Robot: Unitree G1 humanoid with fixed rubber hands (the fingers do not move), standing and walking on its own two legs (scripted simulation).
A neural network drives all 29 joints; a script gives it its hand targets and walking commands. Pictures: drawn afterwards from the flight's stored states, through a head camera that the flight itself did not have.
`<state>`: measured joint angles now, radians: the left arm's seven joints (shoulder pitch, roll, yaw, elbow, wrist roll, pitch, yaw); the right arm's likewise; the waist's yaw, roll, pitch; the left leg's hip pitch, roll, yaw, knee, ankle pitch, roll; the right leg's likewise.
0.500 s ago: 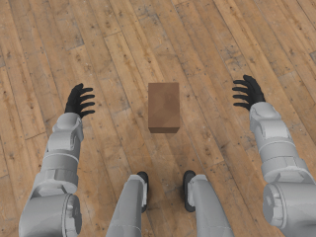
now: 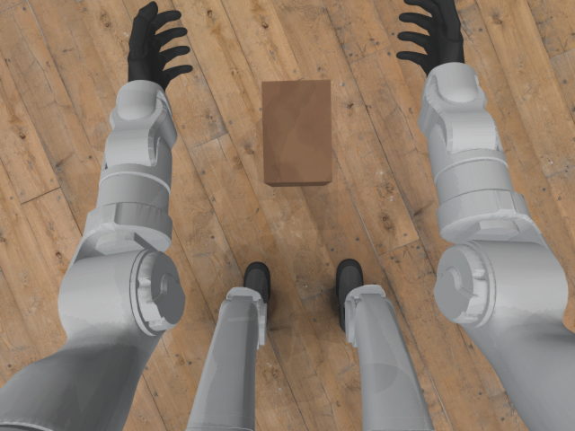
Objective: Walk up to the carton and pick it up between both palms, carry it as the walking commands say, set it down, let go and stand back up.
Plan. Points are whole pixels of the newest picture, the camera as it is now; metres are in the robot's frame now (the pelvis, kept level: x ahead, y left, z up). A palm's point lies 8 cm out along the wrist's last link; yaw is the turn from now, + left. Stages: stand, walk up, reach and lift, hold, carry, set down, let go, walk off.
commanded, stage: reach and lift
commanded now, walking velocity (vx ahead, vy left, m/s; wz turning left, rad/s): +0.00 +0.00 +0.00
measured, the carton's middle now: (297, 140) +0.51 +0.01 -0.55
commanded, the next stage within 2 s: none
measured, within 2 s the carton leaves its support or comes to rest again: neither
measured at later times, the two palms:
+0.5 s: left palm (182, 107) +0.51 +0.18 -0.22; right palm (403, 97) +0.52 -0.15 -0.22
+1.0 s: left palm (211, 127) +0.51 +0.17 -0.37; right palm (377, 119) +0.52 -0.14 -0.37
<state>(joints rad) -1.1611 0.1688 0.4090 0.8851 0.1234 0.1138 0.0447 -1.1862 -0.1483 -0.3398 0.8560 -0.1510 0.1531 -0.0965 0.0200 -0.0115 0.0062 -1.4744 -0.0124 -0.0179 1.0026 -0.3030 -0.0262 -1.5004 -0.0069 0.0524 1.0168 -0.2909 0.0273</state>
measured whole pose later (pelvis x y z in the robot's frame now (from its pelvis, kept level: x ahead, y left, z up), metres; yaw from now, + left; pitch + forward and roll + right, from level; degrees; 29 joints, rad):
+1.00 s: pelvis -0.04 +0.00 -0.21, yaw +0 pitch +46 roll +1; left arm -1.42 0.25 0.28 1.00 0.01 0.12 0.12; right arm -1.42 -0.22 -0.26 0.98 -0.02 0.13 -0.15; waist 0.01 -0.01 0.18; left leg -2.13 -0.07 -0.06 1.88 -0.56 -0.06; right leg -2.14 0.07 0.08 1.88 -0.54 0.07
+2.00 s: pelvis -0.05 +0.00 -0.29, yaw +1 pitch +34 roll +0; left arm -1.60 0.26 0.21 1.15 -0.04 0.08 0.08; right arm -1.60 -0.25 -0.19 1.14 0.03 0.08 -0.11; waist 0.01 -0.01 0.52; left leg -2.17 -0.07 -0.05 2.20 -0.61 -0.07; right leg -2.18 0.07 0.08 2.20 -0.60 0.08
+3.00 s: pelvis -0.04 +0.00 -0.29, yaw +0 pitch +35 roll +0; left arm -1.44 0.17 0.26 0.96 0.02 0.22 0.13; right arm -1.47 -0.15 -0.25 0.98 0.00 0.20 -0.17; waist 0.01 -0.01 0.41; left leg -2.18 -0.11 -0.08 2.22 -0.65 -0.09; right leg -2.19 0.12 0.08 2.22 -0.64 0.09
